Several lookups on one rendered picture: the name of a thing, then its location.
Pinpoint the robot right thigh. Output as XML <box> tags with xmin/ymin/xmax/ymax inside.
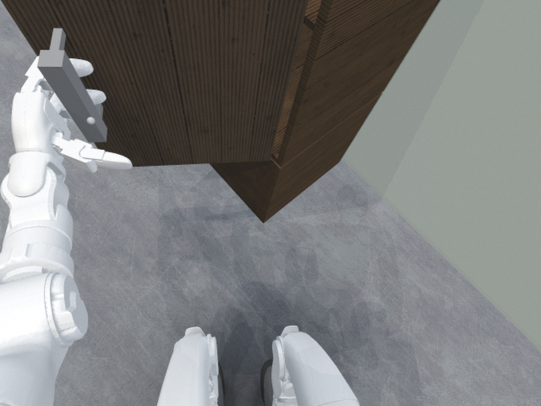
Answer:
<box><xmin>272</xmin><ymin>332</ymin><xmax>360</xmax><ymax>406</ymax></box>

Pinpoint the cupboard door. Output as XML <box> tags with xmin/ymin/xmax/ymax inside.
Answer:
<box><xmin>1</xmin><ymin>0</ymin><xmax>309</xmax><ymax>167</ymax></box>

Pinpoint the left robot hand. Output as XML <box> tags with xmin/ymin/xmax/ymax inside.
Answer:
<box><xmin>12</xmin><ymin>56</ymin><xmax>133</xmax><ymax>173</ymax></box>

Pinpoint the handle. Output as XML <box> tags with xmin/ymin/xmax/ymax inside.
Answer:
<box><xmin>37</xmin><ymin>28</ymin><xmax>107</xmax><ymax>143</ymax></box>

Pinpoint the right robot shin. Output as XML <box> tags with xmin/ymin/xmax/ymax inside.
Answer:
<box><xmin>271</xmin><ymin>326</ymin><xmax>299</xmax><ymax>406</ymax></box>

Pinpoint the left robot upper arm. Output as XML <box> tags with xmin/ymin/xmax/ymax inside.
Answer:
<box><xmin>0</xmin><ymin>272</ymin><xmax>88</xmax><ymax>406</ymax></box>

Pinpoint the left robot forearm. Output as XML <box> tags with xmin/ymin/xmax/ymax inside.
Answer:
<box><xmin>0</xmin><ymin>151</ymin><xmax>74</xmax><ymax>285</ymax></box>

